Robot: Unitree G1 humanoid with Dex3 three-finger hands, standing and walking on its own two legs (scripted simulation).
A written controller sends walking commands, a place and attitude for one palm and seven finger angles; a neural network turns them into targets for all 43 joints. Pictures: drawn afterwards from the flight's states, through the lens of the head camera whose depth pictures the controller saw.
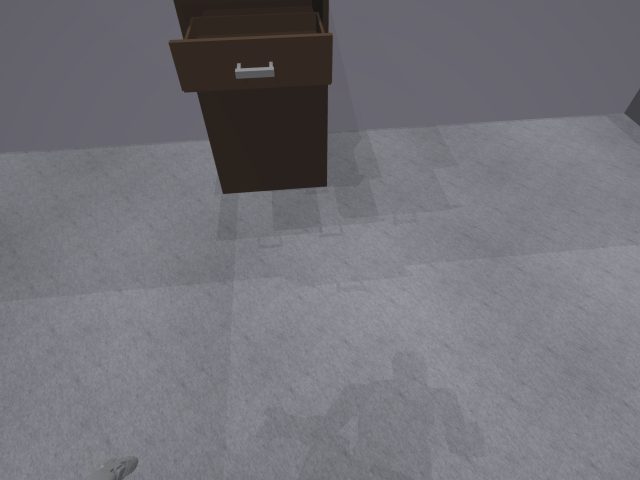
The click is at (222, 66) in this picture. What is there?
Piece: drawer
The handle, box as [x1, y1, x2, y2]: [235, 62, 274, 78]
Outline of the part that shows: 272,62 269,62 268,67 241,68 240,63 237,63 237,68 235,69 236,78 274,76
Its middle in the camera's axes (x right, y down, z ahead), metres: -0.19 -0.49 +1.11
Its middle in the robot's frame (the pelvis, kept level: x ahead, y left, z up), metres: +1.15 +0.24 -0.02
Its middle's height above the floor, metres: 0.74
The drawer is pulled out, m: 0.30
